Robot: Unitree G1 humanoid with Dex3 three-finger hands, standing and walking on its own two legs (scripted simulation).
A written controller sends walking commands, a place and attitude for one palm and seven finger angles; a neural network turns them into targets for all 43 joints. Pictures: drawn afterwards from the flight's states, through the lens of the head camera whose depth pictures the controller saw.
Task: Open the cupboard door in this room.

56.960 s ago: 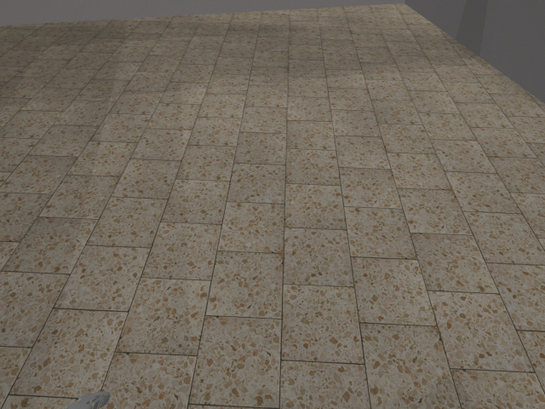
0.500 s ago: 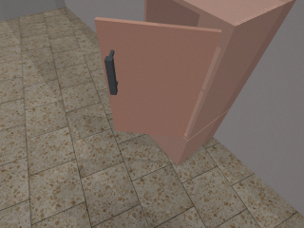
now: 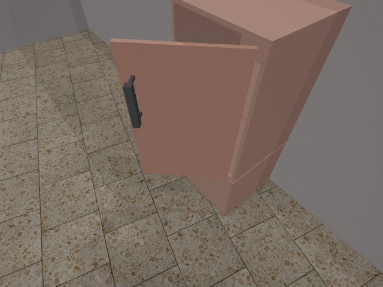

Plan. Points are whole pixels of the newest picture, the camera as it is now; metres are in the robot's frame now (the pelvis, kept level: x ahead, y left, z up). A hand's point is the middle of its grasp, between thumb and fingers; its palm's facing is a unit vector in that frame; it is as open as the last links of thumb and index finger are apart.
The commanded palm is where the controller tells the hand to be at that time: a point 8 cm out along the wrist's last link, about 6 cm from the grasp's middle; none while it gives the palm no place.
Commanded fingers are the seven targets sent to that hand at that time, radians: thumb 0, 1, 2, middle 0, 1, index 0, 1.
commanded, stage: come to a stop and stand still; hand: left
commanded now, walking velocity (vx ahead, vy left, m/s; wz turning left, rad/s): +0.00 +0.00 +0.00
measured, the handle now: (134, 102) +0.60 +0.20 +0.03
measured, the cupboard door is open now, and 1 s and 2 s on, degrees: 46 46 46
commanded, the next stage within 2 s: look again from close up in 0.10 s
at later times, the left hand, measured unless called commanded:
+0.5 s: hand out of the picture +0.03 +0.19 -0.18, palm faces +0.00 -0.97 -0.23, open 7.3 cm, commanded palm none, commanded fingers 0.00 0.90 0.90 -0.20 -0.30 -0.20 -0.30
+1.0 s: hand out of the picture +0.01 +0.20 -0.19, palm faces +0.03 -0.98 -0.20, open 7.3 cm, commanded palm none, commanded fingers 0.00 0.90 0.90 -0.20 -0.30 -0.20 -0.30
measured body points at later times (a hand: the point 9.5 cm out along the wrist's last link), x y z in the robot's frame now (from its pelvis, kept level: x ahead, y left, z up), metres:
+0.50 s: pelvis +0.00 +0.01 -0.01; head +0.01 +0.00 +0.44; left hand +0.03 +0.24 -0.16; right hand +0.01 -0.21 -0.17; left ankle +0.01 +0.13 -0.74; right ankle -0.06 -0.10 -0.74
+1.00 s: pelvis +0.02 +0.02 -0.01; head +0.03 +0.03 +0.44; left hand +0.01 +0.25 -0.17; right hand +0.05 -0.22 -0.16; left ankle +0.01 +0.13 -0.74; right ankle -0.06 -0.10 -0.74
